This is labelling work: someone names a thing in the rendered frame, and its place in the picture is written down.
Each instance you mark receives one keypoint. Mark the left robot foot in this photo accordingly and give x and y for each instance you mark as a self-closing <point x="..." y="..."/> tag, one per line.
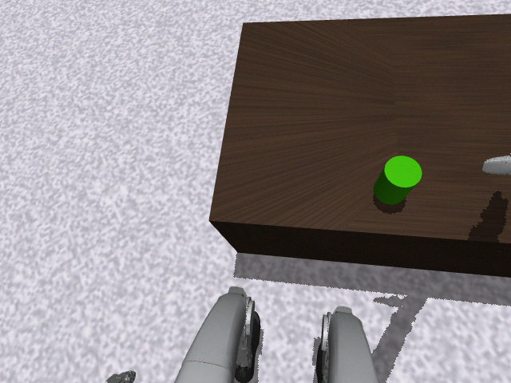
<point x="245" y="374"/>

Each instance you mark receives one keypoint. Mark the right robot hand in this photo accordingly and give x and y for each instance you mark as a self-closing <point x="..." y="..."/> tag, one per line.
<point x="498" y="165"/>

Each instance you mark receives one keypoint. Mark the can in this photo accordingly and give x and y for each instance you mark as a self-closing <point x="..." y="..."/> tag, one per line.
<point x="397" y="179"/>

